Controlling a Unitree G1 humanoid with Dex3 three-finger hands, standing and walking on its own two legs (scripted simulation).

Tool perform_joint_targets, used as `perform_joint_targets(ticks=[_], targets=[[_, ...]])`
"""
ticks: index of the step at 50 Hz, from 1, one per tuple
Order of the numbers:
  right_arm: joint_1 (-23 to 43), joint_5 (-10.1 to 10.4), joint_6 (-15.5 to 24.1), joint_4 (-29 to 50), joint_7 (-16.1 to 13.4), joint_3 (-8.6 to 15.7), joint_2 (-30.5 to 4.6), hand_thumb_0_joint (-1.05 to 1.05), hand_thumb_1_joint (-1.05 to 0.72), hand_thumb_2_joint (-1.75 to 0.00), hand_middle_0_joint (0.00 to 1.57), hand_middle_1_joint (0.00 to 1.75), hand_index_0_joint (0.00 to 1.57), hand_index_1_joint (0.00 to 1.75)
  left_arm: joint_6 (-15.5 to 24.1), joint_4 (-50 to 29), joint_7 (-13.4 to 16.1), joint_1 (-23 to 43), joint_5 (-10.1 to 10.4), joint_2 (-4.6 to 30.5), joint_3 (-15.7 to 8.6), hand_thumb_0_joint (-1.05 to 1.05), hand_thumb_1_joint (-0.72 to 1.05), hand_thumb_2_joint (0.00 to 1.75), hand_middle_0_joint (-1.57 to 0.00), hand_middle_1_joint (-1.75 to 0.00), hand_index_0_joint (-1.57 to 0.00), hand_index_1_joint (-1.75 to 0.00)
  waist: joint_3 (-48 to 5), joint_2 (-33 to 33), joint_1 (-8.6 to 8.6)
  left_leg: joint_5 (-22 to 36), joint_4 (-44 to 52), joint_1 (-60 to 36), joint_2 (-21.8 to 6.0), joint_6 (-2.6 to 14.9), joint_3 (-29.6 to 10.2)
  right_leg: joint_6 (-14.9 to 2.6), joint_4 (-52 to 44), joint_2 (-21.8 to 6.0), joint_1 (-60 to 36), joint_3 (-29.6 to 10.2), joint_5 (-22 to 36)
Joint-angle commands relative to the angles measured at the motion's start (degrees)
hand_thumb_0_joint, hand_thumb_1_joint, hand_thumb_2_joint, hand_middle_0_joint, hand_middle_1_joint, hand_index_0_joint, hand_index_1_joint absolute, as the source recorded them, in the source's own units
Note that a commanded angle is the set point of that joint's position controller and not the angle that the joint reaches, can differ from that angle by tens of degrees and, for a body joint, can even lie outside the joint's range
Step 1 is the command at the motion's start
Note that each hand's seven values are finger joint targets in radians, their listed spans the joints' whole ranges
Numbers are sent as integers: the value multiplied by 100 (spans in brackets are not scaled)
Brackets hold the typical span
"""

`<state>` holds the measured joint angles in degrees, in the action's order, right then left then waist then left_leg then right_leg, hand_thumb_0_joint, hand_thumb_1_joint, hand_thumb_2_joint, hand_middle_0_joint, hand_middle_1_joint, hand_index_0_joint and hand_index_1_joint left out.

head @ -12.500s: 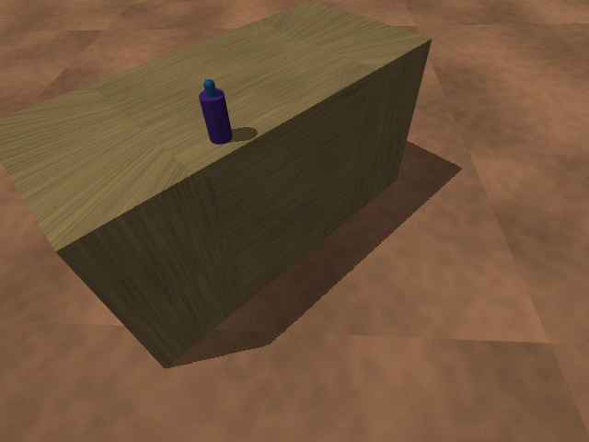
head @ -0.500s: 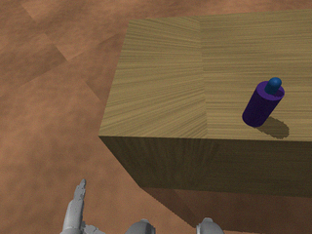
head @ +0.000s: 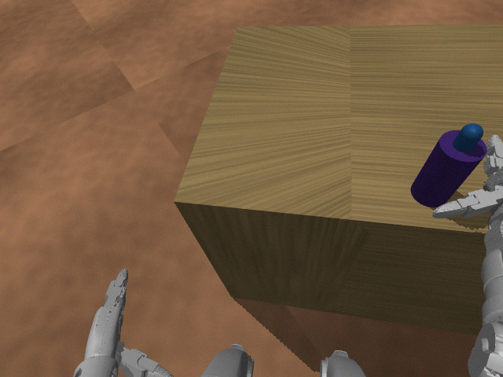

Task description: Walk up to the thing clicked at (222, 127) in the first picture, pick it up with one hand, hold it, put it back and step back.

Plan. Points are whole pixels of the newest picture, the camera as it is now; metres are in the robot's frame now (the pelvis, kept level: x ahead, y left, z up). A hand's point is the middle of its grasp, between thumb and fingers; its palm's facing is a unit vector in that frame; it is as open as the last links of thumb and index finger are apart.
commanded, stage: close in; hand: right
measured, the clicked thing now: (449, 164) +0.44 -0.23 +0.07
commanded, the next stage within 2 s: rest palm in 0.12 s
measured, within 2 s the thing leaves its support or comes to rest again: leaves its support in 1.60 s
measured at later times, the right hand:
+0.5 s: hand (453, 170) +0.43 -0.23 +0.08, palm faces +0.27 +0.96 +0.02, open 17.2 cm
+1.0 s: hand (444, 165) +0.45 -0.23 +0.06, palm faces +0.23 +0.97 -0.01, open 11.7 cm
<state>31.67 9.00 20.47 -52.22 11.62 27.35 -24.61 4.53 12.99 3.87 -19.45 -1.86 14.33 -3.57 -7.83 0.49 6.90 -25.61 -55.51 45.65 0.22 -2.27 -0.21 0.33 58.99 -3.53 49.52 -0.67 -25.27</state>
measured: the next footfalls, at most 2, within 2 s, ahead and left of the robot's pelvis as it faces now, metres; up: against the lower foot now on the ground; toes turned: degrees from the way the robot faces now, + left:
none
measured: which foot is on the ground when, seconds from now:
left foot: down 0.00-1.00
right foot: down 0.00-1.00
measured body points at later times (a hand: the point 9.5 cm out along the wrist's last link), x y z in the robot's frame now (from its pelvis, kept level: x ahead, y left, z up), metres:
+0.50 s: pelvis +0.00 +0.01 +0.00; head +0.06 -0.01 +0.45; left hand +0.15 +0.28 -0.02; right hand +0.41 -0.28 +0.08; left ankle +0.01 +0.15 -0.67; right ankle +0.03 -0.12 -0.67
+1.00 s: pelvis +0.01 +0.01 +0.00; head +0.09 -0.01 +0.44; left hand +0.17 +0.27 -0.02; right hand +0.43 -0.28 +0.07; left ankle +0.01 +0.15 -0.67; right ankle +0.03 -0.12 -0.67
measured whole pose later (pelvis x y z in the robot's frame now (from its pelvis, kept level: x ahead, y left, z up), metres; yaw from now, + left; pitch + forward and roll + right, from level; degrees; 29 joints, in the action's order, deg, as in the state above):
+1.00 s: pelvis +0.01 +0.01 +0.00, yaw +0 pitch +16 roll +2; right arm 30.0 6.3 19.9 -47.0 5.3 24.9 -20.9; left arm -0.3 6.4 -0.2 -22.4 -1.3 13.8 -4.2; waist -7.3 0.2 6.9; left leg -27.1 -56.2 45.1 0.0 -1.9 -0.6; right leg 0.8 58.4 -3.3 48.3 -0.3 -26.2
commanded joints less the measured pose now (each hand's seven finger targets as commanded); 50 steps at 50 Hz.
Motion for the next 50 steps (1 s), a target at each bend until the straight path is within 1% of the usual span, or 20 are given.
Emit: perform_joint_targets(ticks=[1,3,4,5,10,13,15,19,22,24,28,30,31,33,35,39,41,45,47,50], targets=[[1012,-5,231,610,-243,332,-1406,0,53,-6,4,5,5,5,179,-838,12,-921,70,915,-567,0,-54,4,-5,-5,-6,-5,-1447,-164,-79,1233,760,-731,179,206,221,-128,-923,197,-1283,-63,1198],[1173,-83,340,1011,-302,391,-1516,0,56,-6,3,5,4,5,138,-835,-101,-953,37,820,-607,0,-52,3,-5,-6,-6,-4,-1180,223,-130,1200,648,-455,134,242,155,-113,-872,227,-1215,18,1190],[1219,-127,350,872,-295,155,-1138,0,56,-5,3,5,4,5,151,-842,-163,-782,31,665,-481,0,-52,3,-5,-5,-6,-4,-1071,331,-134,1135,556,-243,147,282,177,-84,-890,211,-1223,6,1197],[1584,-125,483,1396,-338,321,-1447,0,57,-5,3,5,4,5,155,-864,-197,-573,34,641,-508,0,-52,3,-5,-5,-6,-4,-1004,571,-173,960,522,-154,122,305,147,-77,-887,196,-1164,13,1019],[2836,-238,760,2576,-454,-364,-890,0,56,-7,2,6,2,6,353,-1467,-179,104,-22,551,-420,0,-54,4,-5,-6,-6,-5,-2341,982,22,989,449,-258,105,313,45,-66,-637,180,-1846,16,886],[2321,-231,543,2068,-588,-202,-1127,0,47,-10,3,6,4,6,299,-1482,-79,-170,-7,1234,-881,0,-61,9,-5,-4,-3,-6,-2835,713,140,1237,496,-496,171,272,145,-67,-638,174,-2125,-69,1113],[2684,-250,507,2770,-675,-218,-1305,0,49,-6,7,5,7,5,243,-1866,-54,-45,41,1193,-815,0,-61,10,-5,-4,-3,-6,-3467,880,15,1619,516,-809,168,258,179,-32,-645,159,-2655,-67,1705],[1177,-156,187,1489,-808,23,-1026,0,56,0,14,2,13,2,-40,-1094,-157,-920,127,714,-501,0,-61,10,-5,-4,-3,-6,-1932,286,-201,1436,760,-893,164,229,208,-72,-865,227,-1691,-19,1411],[1016,-163,112,992,-759,-129,-535,0,60,0,32,9,31,9,-56,-922,-234,-282,85,527,-426,0,-56,6,-5,-5,-4,-5,-801,52,-194,822,766,-411,88,220,65,-133,-853,219,-802,34,747],[1380,-213,233,992,-696,-136,-605,0,61,0,36,13,36,13,35,-1045,-263,295,77,453,-357,0,-55,5,-5,-5,-5,-5,-694,-27,-157,472,721,-218,49,231,-41,-158,-795,177,-607,24,417],[1897,-221,521,1676,-548,-268,-683,0,55,-2,36,17,36,17,145,-1844,-247,180,72,541,-317,0,-55,5,-5,-5,-5,-5,-1985,-47,-51,1086,603,-789,65,204,-57,-135,-682,175,-1257,-2,1002],[2087,-185,576,2297,-499,-17,-1189,0,49,-11,42,26,42,26,128,-2114,-188,-366,79,1010,-735,0,-54,5,-5,-5,-5,-5,-3208,198,85,1937,526,-1347,87,146,-4,-129,-528,217,-2051,44,1708],[1910,-173,508,2485,-496,-31,-1206,0,47,-15,44,29,44,29,76,-1881,-186,-789,100,1078,-807,0,-55,5,-5,-5,-5,-5,-3246,367,72,2223,497,-1324,111,160,63,-124,-540,236,-2309,58,2003],[1514,-111,380,1931,-539,-285,-607,0,46,-18,57,37,57,37,0,-1707,-245,-1041,102,717,-455,0,-56,6,-5,-5,-4,-6,-2622,282,111,2195,511,-986,158,178,141,-95,-590,250,-2226,8,2212],[2409,-145,546,2664,-805,151,-1353,0,44,-17,68,41,67,41,-19,-1549,-200,-822,78,897,-678,0,-57,7,-5,-5,-4,-6,-2634,700,-60,1942,491,-742,136,206,105,-54,-604,224,-2204,0,2136],[1937,-344,547,1779,-943,-314,-612,0,40,-21,80,48,79,48,-15,-1002,-240,-467,15,593,-484,0,-56,7,-4,-5,-4,-5,-1409,851,-52,1346,456,-165,107,281,109,-37,-756,194,-1555,21,1471],[2059,-483,564,1900,-937,-187,-935,0,37,-24,81,50,80,50,-4,-1426,-243,-127,-2,767,-622,0,-55,6,-4,-5,-4,-5,-1882,744,-72,1529,443,-427,102,267,85,-52,-668,162,-1736,18,1635],[1725,-320,443,1715,-725,-325,-614,0,24,-39,87,62,87,62,-74,-1705,-289,-286,26,818,-572,0,-55,5,-4,-5,-5,-5,-2672,556,-81,2038,428,-925,153,245,212,-19,-655,140,-2188,-81,2446],[1535,-230,329,1852,-644,25,-1066,0,16,-45,94,69,94,69,-138,-2011,-291,-294,72,992,-612,0,-56,6,-4,-5,-4,-5,-3102,396,-177,2361,511,-1363,154,201,219,-43,-668,167,-2359,-45,2711],[1379,-91,233,1602,-563,19,-861,0,9,-54,105,80,105,80,-213,-1816,-313,-602,146,866,-568,0,-55,5,-5,-5,-5,-5,-2495,73,-103,2486,577,-1321,165,152,202,-70,-712,191,-2087,-27,2689]])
